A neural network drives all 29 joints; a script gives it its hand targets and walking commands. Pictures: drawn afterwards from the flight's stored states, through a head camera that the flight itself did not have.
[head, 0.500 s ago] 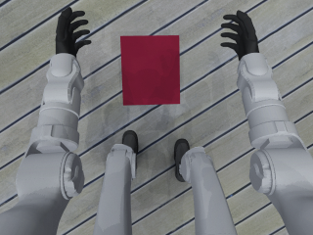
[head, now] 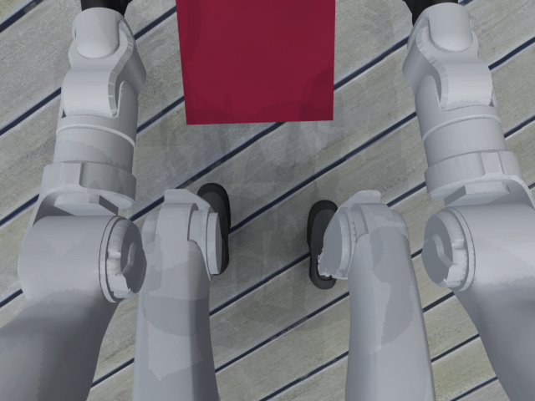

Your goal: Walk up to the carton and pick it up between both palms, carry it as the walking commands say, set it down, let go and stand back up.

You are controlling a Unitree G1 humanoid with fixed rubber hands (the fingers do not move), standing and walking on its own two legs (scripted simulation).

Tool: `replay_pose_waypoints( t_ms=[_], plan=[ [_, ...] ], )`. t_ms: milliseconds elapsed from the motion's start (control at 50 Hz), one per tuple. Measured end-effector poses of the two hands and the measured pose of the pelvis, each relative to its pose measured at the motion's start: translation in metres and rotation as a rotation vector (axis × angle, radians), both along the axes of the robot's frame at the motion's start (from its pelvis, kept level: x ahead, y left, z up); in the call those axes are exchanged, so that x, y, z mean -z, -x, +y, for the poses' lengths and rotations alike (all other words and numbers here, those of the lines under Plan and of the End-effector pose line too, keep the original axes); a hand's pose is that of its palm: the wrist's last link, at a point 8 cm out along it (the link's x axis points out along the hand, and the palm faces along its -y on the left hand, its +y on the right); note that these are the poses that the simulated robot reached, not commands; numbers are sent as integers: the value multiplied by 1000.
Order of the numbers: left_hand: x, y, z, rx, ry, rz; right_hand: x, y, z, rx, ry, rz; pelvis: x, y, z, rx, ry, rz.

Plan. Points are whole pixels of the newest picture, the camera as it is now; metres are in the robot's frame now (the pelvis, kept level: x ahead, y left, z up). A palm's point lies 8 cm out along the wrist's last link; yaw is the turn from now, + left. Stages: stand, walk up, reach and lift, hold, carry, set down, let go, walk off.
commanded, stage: reach and lift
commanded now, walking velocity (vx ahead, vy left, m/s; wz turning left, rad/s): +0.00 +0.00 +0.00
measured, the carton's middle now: (255, 51) +0.52 +0.04 -0.34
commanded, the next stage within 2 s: none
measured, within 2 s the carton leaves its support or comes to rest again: neither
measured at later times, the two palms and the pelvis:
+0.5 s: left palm (134, 23) +0.53 +0.21 -0.28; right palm (374, 24) +0.55 -0.12 -0.27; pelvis -0.01 +0.00 -0.09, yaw +0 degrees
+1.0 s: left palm (139, 25) +0.53 +0.21 -0.29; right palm (370, 24) +0.55 -0.12 -0.28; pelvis +0.00 +0.00 -0.10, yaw +0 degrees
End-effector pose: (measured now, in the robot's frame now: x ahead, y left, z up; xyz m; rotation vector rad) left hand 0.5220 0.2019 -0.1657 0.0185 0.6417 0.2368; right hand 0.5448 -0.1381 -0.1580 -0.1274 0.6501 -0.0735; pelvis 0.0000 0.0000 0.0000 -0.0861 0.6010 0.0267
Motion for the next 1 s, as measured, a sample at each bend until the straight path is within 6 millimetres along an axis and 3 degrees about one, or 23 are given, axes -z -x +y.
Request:
replay_pose_waypoints(
  t_ms=[180,280,400,620,1000],
  plan=[
    [64,0,-2,10,-13,55,66,5,10,4,-19,33,46,10,-3,5,-7,-50],
    [71,-9,15,-18,-29,25,83,3,11,7,-20,40,66,10,-3,6,-8,-61],
    [103,-3,6,24,1,106,104,2,15,-13,-32,74,83,9,-2,8,-5,-64],
    [127,-10,9,29,-2,97,127,-6,19,-25,-27,86,101,5,-2,13,-4,-50],
    [124,-13,6,55,-16,80,124,-9,21,-49,-20,62,103,4,-4,13,-8,-57]
  ],
)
